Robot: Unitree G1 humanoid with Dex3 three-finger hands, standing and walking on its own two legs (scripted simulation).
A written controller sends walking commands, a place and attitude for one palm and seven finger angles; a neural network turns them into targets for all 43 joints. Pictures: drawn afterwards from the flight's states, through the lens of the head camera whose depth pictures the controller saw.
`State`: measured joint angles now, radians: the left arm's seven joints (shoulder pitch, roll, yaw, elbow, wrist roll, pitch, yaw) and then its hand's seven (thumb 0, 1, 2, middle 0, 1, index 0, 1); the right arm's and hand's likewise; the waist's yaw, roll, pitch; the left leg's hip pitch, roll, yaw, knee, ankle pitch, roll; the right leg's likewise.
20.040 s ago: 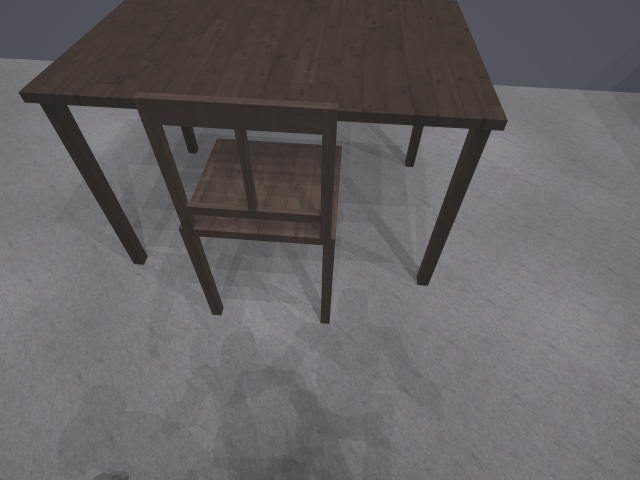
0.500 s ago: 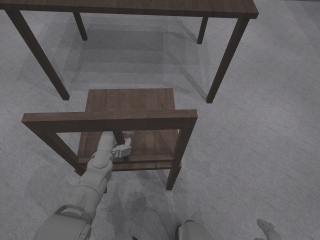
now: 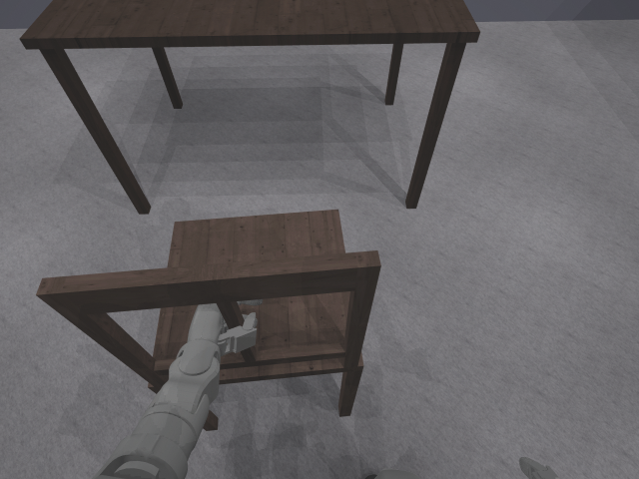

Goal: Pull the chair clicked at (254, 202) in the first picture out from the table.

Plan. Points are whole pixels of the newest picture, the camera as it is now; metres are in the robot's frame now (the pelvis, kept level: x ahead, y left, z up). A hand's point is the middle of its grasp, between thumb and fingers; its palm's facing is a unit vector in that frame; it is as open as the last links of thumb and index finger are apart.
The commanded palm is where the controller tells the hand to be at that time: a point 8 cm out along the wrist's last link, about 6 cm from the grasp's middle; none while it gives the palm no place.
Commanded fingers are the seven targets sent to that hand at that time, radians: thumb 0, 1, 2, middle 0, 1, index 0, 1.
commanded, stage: stop walking, hand still on the chair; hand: left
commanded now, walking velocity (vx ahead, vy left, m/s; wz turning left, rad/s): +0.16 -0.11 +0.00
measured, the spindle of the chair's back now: (239, 330) +0.33 +0.13 -0.10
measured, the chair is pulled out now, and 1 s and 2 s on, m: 0.62 0.67 0.67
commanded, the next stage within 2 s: open the thumb and straighten the fingers in 0.62 s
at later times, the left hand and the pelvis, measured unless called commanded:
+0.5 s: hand (243, 369) +0.26 +0.11 -0.06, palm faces -0.01 -0.99 -0.16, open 5.1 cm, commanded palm +0.25 +0.16 -0.05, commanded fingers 0.00 0.90 0.90 -0.50 -1.45 -0.50 -1.45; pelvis +0.02 -0.01 +0.01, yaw -1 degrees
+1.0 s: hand (235, 363) +0.27 +0.12 -0.06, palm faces -0.02 -0.99 -0.12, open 8.8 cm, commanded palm +0.25 +0.18 -0.04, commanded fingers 0.00 -0.55 0.20 -0.38 -1.09 -0.38 -1.09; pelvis +0.02 -0.01 -0.01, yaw +0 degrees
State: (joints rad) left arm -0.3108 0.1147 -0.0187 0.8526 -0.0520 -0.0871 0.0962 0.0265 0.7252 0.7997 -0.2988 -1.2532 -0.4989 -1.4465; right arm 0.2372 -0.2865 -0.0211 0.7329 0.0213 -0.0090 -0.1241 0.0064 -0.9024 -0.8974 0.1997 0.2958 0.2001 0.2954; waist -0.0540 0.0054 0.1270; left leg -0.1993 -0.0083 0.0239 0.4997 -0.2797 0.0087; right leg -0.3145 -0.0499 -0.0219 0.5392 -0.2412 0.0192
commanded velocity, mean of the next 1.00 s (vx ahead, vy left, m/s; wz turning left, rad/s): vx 0.01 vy -0.01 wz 0.00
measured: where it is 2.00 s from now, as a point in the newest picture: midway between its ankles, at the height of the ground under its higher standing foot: outside the picture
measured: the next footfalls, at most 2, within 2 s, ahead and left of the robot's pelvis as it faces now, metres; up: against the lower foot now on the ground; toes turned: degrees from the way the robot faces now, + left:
none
